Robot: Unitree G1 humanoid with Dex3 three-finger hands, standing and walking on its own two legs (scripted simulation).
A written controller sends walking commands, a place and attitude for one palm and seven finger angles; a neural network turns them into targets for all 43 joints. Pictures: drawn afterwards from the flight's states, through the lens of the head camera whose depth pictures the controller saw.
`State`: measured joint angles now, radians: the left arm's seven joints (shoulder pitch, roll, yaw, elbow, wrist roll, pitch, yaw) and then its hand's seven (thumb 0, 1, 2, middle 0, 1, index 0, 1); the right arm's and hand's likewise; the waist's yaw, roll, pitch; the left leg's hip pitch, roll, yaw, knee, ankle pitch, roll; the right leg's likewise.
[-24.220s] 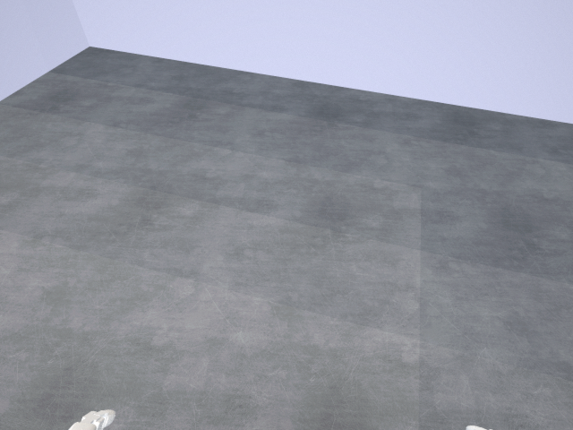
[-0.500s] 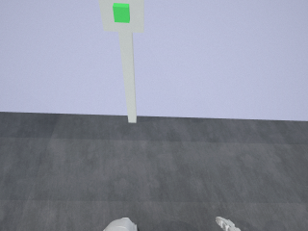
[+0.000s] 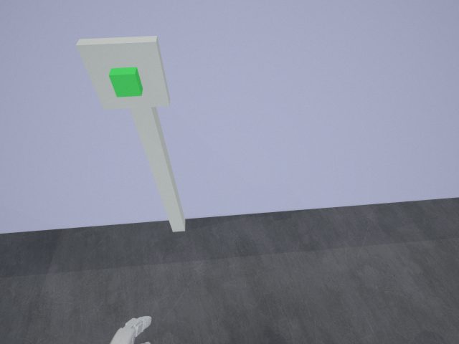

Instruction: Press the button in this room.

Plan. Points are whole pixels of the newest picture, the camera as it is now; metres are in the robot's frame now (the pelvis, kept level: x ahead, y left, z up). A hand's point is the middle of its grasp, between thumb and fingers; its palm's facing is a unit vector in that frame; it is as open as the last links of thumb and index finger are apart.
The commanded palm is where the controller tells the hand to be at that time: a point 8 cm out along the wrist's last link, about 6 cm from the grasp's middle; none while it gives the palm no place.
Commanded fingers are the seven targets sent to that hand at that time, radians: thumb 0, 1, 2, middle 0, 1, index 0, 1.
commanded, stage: take the last steps up to it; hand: left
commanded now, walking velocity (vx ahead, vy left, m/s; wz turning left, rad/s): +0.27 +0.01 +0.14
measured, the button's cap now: (126, 81) +0.68 +0.24 +0.10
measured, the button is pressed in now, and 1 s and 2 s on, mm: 0 0 0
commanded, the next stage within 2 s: come to a stop and stand still in 0.36 s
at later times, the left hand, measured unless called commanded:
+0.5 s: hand out of the picture +0.05 +0.21 -0.18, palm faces +0.14 -0.98 -0.11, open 7.4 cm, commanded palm none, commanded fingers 0.00 0.90 0.90 -0.20 -0.30 -0.20 -0.30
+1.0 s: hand (145, 304) +0.23 +0.18 -0.15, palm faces +0.06 -0.96 -0.28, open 7.4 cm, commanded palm none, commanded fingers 0.00 0.90 0.90 -0.20 -0.30 -0.20 -0.30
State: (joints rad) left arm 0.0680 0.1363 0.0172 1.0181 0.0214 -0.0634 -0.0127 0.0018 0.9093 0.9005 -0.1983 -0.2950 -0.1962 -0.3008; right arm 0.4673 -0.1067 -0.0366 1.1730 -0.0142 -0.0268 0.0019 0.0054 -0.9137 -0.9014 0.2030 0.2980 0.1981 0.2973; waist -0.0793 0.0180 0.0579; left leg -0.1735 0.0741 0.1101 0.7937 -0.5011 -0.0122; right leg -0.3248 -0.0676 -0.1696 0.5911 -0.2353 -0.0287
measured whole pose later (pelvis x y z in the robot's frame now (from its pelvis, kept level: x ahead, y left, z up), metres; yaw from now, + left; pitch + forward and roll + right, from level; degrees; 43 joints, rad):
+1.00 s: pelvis +0.16 -0.01 +0.01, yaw +4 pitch -1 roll +2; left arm 0.15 0.15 0.02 1.03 0.02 0.00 0.03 0.00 0.91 0.90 -0.20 -0.30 -0.20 -0.30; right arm 0.23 -0.18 -0.08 1.09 -0.01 0.05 -0.02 0.00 -0.91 -0.90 0.20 0.30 0.20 0.30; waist -0.03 0.06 0.09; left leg -0.33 0.05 0.07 0.76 -0.49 -0.04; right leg -0.26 -0.05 -0.08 0.59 -0.31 -0.03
